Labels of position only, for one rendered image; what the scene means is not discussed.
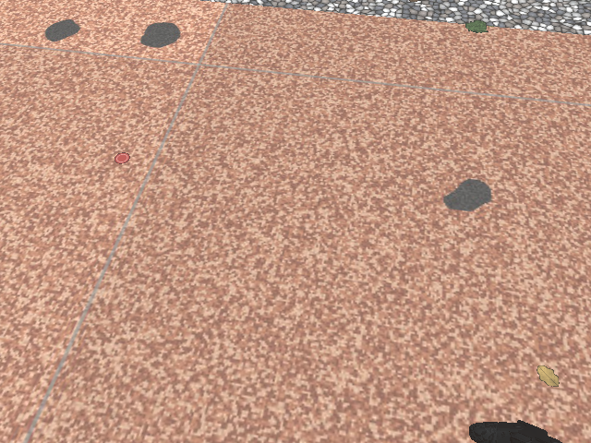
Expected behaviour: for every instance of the right robot hand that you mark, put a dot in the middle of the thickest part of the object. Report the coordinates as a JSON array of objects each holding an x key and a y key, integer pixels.
[{"x": 503, "y": 432}]

